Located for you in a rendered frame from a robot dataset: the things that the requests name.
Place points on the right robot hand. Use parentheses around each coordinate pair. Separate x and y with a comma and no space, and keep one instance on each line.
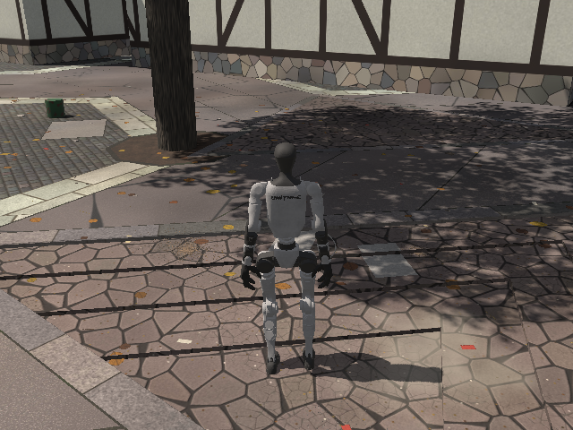
(326,275)

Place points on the robot right upper arm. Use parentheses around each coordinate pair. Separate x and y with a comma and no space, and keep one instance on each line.
(314,190)

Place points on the robot right forearm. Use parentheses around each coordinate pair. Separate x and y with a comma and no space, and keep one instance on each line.
(323,245)

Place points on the robot left forearm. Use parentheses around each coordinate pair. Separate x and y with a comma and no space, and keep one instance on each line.
(249,246)

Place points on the humanoid robot torso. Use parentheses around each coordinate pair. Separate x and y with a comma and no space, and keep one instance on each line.
(286,207)

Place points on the robot right foot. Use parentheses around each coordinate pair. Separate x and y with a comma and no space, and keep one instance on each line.
(309,361)

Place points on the robot left upper arm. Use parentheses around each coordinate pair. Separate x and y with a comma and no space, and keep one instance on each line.
(254,209)

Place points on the left robot hand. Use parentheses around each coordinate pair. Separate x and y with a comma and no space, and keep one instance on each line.
(246,277)

